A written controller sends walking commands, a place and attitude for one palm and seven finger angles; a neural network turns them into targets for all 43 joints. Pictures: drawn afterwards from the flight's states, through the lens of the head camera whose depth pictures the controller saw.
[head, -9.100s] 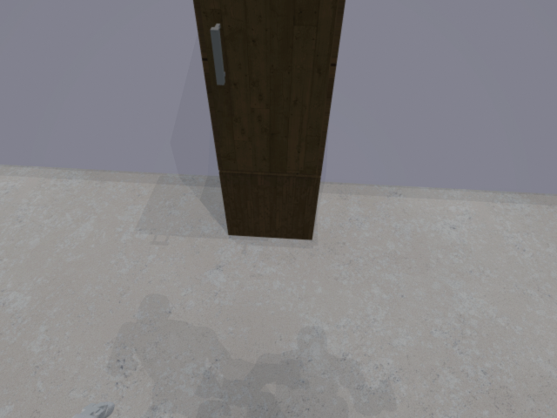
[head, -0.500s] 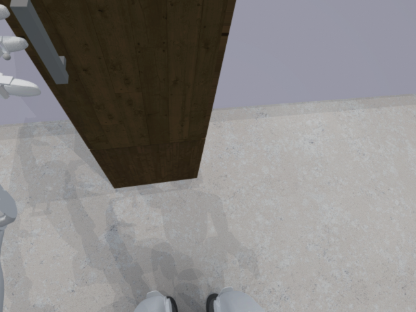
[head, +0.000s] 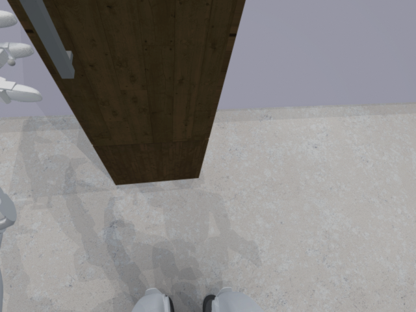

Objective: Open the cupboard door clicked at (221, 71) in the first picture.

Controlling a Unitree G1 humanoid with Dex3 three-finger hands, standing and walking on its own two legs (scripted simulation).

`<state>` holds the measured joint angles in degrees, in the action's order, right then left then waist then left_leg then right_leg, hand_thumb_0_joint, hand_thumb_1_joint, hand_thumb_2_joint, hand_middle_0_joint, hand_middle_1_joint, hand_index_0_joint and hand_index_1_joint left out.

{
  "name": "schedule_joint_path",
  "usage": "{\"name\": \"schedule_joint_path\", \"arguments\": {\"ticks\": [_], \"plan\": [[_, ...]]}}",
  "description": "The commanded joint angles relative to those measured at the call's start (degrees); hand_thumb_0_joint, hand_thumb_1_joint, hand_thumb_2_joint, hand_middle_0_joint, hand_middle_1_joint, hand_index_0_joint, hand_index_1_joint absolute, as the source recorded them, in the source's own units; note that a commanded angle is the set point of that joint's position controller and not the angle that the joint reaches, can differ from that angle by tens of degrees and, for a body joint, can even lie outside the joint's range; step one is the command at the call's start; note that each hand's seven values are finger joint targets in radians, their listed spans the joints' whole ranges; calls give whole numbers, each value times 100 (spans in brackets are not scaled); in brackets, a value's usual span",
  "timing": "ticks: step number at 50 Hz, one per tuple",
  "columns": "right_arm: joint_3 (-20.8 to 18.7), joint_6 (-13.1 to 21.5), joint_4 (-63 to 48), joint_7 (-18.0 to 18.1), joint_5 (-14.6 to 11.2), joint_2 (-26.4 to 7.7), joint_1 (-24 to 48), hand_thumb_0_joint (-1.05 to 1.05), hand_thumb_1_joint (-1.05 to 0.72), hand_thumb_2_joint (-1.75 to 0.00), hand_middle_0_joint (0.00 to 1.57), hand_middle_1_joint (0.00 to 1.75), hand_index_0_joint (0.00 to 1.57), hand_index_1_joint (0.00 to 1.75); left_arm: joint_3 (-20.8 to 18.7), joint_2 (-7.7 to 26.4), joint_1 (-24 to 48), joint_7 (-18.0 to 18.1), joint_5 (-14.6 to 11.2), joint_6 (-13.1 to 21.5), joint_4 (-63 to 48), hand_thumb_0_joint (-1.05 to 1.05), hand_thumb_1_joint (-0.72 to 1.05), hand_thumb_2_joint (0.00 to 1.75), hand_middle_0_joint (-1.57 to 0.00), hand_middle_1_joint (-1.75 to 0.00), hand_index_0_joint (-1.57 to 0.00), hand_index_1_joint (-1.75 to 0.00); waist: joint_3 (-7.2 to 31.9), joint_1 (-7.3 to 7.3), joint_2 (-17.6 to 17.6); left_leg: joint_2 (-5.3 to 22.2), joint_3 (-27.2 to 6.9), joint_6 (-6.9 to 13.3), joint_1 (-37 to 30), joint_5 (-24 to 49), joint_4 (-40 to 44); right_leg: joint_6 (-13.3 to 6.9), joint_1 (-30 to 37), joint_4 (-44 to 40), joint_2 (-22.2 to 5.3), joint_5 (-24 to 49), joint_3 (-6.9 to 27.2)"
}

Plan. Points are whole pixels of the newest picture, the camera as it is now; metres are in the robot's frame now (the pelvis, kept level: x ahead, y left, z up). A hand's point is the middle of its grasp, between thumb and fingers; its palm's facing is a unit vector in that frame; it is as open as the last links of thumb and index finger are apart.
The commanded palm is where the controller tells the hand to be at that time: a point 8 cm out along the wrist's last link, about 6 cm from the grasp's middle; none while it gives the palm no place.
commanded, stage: move the hooked fingers beside the handle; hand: left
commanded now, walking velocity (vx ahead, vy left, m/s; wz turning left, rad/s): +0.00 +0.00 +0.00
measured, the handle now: (53, 32) +0.58 +0.22 +0.13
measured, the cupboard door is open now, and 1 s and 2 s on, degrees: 0 0 1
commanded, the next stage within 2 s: slide the fingers in behind the handle in 0.18 s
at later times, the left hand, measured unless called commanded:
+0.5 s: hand (18, 57) +0.52 +0.26 +0.12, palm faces +0.00 -1.00 +0.02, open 14.0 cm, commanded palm +0.51 +0.30 +0.11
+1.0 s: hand (52, 59) +0.53 +0.21 +0.12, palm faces +0.05 -1.00 +0.00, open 14.0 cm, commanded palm +0.51 +0.25 +0.11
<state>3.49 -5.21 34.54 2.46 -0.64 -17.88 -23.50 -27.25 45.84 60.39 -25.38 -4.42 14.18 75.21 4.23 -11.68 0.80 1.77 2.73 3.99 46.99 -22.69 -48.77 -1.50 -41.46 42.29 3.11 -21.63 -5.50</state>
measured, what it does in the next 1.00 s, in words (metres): stands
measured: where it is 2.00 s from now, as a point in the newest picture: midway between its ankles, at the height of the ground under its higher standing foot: outside the picture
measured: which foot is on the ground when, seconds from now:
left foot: down 0.00-1.00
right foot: down 0.00-1.00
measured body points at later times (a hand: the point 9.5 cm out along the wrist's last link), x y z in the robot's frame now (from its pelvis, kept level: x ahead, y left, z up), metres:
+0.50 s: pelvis +0.00 +0.00 +0.00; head +0.13 +0.04 +0.43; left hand +0.52 +0.31 +0.12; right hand -0.04 -0.26 -0.10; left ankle +0.00 +0.07 -0.70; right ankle -0.03 -0.11 -0.70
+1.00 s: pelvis -0.01 +0.00 +0.00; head +0.12 +0.02 +0.43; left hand +0.52 +0.27 +0.12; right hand -0.03 -0.26 -0.11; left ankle +0.00 +0.07 -0.70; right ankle -0.03 -0.11 -0.70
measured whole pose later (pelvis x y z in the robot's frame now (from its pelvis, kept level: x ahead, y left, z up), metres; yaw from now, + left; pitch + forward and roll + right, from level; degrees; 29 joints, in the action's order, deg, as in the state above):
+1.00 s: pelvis -0.01 +0.00 +0.00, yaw +0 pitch +20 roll -4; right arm 3.2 -4.0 35.9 0.2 0.1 -16.1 -25.6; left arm -24.9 37.0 60.1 -15.5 -3.7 16.4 73.5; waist 4.7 -11.8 2.0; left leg 1.6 3.2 4.0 46.5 -22.9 -49.5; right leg -1.5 -41.5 44.0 3.0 -22.1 -4.9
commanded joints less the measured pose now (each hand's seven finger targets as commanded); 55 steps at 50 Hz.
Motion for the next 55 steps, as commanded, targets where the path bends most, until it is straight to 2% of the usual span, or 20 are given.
{"name": "schedule_joint_path", "arguments": {"ticks": [1, 7, 10, 13, 16, 17, 20, 21, 24, 25, 28, 30, 34, 39, 42, 46, 48, 51, 53, 55], "plan": [[-429, 41, -51, 73, 66, -1128, -1335, 0, -90, -90, 20, 30, 20, 30, -331, 1899, 2802, 37, -149, 593, -1676, 0, -50, 30, -30, -120, -30, -120, 3133, -42, 1420, 126, -754, -216, -3209, 3347, 136, 50, 231, -197, 115, 2200, 403], [-409, -16, -95, 45, 23, -1105, -1315, 0, -90, -90, 20, 30, 20, 30, -183, 1641, 2216, -31, -135, 273, -1137, 0, -50, 30, -30, -120, -30, -120, 2750, 43, 1257, 114, -721, -201, -2938, 3357, 187, 54, 250, -230, 121, 2234, 337], [-397, -23, -154, 57, 32, -1144, -1345, 0, -90, -90, 20, 30, 20, 30, -384, 1881, 1988, -14, -140, 225, -1052, 0, -50, 30, -30, -120, -30, -120, 2569, 91, 928, 80, -673, -141, -2595, 3153, 226, 39, 448, -237, 132, 2296, 353], [-404, -34, -161, 64, 36, -1131, -1362, 0, -90, -90, 20, 30, 20, 30, -345, 1907, 2233, 12, -124, 309, -1216, 0, -50, 30, -30, -120, -30, -120, 2508, -4, 834, 87, -643, -119, -2454, 2950, 237, 83, 471, -249, 126, 2271, 386], [-437, -23, -112, 49, 63, -1129, -1403, 0, -90, -90, 20, 30, 20, 30, -298, 1797, 2551, 17, -176, 534, -1648, 0, -50, 30, -30, -120, -30, -120, 2841, -23, 1172, 130, -735, -193, -2977, 3315, 204, 55, 288, -213, 149, 2254, 357], [-446, -16, -87, 29, 66, -1108, -1407, 0, -90, -90, 20, 30, 20, 30, -198, 1597, 2478, -3, -195, 570, -1641, 0, -50, 30, -30, -120, -30, -120, 2947, -20, 1353, 140, -761, -226, -3176, 3439, 183, 41, 172, -209, 163, 2195, 348], [-472, -20, -20, -5, 91, -1083, -1449, 0, -90, -90, 20, 30, 20, 30, -141, 1289, 2333, -26, -310, 600, -1712, 0, -50, 30, -30, -120, -30, -120, 3012, 14, 1425, 188, -848, -282, -3508, 3859, 166, 14, 25, -204, 180, 2159, 282], [-483, -30, -13, -12, 81, -1090, -1425, 0, -90, -90, 20, 30, 20, 30, -178, 1306, 2150, -29, -310, 527, -1537, 0, -50, 30, -30, -120, -30, -120, 2926, 52, 1345, 194, -829, -279, -3427, 3818, 168, 31, 14, -238, 173, 2132, 284], [-455, -35, -6, -13, 50, -1083, -1375, 0, -90, -90, 20, 30, 20, 30, 118, 1001, 2247, 48, -255, 247, -1122, 0, -50, 30, -30, -120, -30, -120, 2316, -93, 988, 146, -777, -188, -2859, 2913, 283, 55, -86, -314, 150, 1776, 260], [-444, -21, -6, 8, 58, -1100, -1396, 0, -90, -90, 20, 30, 20, 30, -2, 1152, 2349, 118, -234, 238, -1176, 0, -50, 30, -30, -120, -30, -120, 2262, -50, 1046, 136, -797, -187, -2838, 2935, 295, 27, -67, -297, 139, 1787, 256], [-450, 21, -39, -20, 96, -1059, -1419, 0, -90, -90, 20, 30, 20, 30, 51, 1133, 2607, 344, -116, 334, -1564, 0, -50, 30, -30, -120, -30, -120, 2624, -21, 1411, 155, -848, -266, -3140, 3241, 274, 27, -108, -235, 133, 1817, 269], [-475, 40, -45, -54, 129, -1052, -1468, 0, -90, -90, 20, 30, 20, 30, -91, 1186, 2593, 499, -117, 526, -1819, 0, -50, 30, -30, -120, -30, -120, 2881, 21, 1343, 189, -916, -317, -3379, 3635, 206, 14, -112, -175, 161, 1909, 255], [-517, 59, 43, -117, 122, -1026, -1401, 0, -90, -90, 20, 30, 20, 30, 304, 535, 2561, 543, -151, 595, -1695, 0, -50, 30, -30, -120, -30, -120, 2733, -90, 1227, 232, -973, -349, -3498, 3415, 230, 32, -313, -224, 173, 1671, 223], [-472, 85, 24, -99, 101, -1047, -1381, 0, -90, -90, 20, 30, 20, 30, 242, 588, 2534, 616, -140, 386, -1307, 0, -50, 30, -30, -120, -30, -120, 2490, -65, 934, 153, -905, -258, -3016, 2926, 325, 25, -81, -227, 141, 1658, 234], [-466, 115, -18, -113, 110, -1003, -1358, 0, -90, -90, 20, 30, 20, 30, 188, 682, 2663, 795, -40, 470, -1533, 0, -50, 30, -30, -120, -30, -120, 2591, -6, 1197, 148, -890, -284, -3109, 3069, 284, 24, -112, -190, 127, 1712, 265], [-462, 162, -26, -137, 121, -1003, -1354, 0, -90, -90, 20, 30, 20, 30, 64, 759, 2720, 975, -14, 627, -1504, 0, -50, 30, -30, -120, -30, -120, 2592, -49, 832, 129, -846, -227, -2879, 2763, 271, 43, 63, -181, 147, 1712, 303], [-454, 179, -28, -135, 107, -994, -1350, 0, -90, -90, 20, 30, 20, 30, 174, 638, 2763, 990, 13, 637, -1390, 0, -50, 30, -30, -120, -30, -120, 2490, -93, 798, 105, -814, -208, -2750, 2613, 280, 40, 99, -180, 137, 1711, 319], [-484, 217, -1, -152, 115, -985, -1366, 0, -90, -90, 20, 30, 20, 30, 178, 609, 2860, 973, 17, 739, -1697, 0, -50, 30, -30, -120, -30, -120, 2908, -13, 1178, 103, -822, -243, -3083, 2894, 231, 24, 123, -132, 134, 1850, 335], [-484, 222, 36, -161, 112, -966, -1358, 0, -90, -90, 20, 30, 20, 30, 272, 465, 2765, 932, -13, 736, -1700, 0, -50, 30, -30, -120, -30, -120, 2925, -27, 1151, 112, -806, -241, -3143, 2950, 215, 24, 122, -158, 142, 1904, 335], [-486, 224, 64, -157, 108, -962, -1380, 0, -90, -90, 20, 30, 20, 30, 269, 371, 2712, 903, -99, 684, -1556, 0, -50, 30, -30, -120, -30, -120, 2751, -77, 834, 77, -758, -178, -2933, 2830, 217, 32, 287, -202, 155, 2004, 346]]}}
